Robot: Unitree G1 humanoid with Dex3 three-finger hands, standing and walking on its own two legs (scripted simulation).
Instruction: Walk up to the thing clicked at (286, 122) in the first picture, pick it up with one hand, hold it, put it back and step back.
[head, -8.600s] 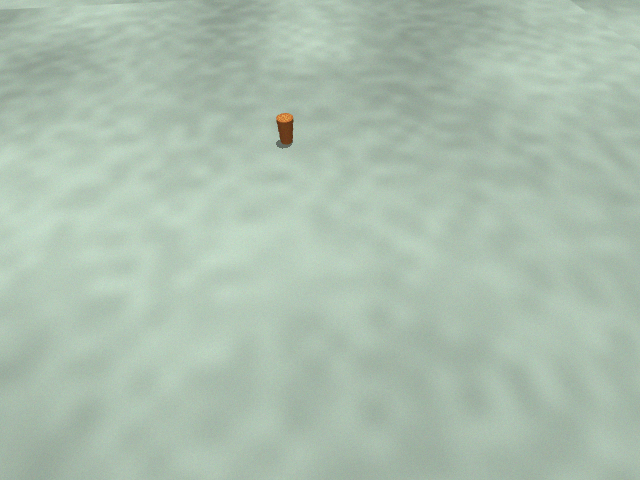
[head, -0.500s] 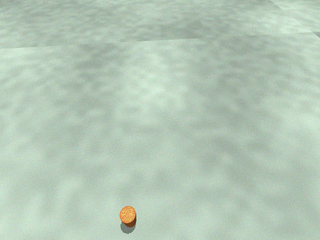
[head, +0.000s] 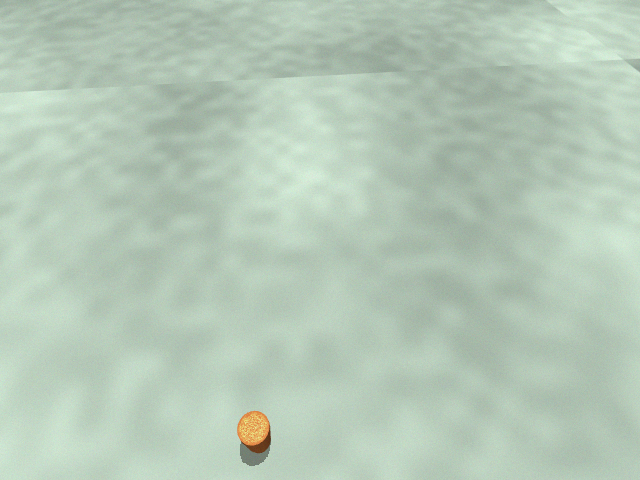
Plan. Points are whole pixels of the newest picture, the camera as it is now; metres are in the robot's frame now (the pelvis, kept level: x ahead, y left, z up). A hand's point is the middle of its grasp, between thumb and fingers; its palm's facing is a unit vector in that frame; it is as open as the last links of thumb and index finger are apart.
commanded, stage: stand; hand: left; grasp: from the side
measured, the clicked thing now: (256, 434) +0.35 +0.19 -0.71
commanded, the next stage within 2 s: go down in 0.02 s
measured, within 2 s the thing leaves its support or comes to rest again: neither
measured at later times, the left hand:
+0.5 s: hand out of the picture +0.15 +0.27 -0.19, palm faces +0.07 -0.95 -0.31, open 14.0 cm
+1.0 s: hand out of the picture +0.17 +0.31 -0.26, palm faces +0.13 -0.96 -0.25, open 17.5 cm
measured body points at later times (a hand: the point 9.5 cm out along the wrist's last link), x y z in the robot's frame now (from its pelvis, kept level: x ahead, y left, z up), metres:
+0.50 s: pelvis -0.02 +0.00 -0.05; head +0.06 +0.01 +0.40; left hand +0.15 +0.32 -0.17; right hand +0.08 -0.27 -0.16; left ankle -0.01 +0.11 -0.75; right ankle -0.02 -0.12 -0.75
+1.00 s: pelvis -0.04 +0.00 -0.15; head +0.09 +0.04 +0.28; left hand +0.16 +0.36 -0.24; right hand +0.17 -0.25 -0.23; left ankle -0.02 +0.12 -0.75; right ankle -0.02 -0.12 -0.75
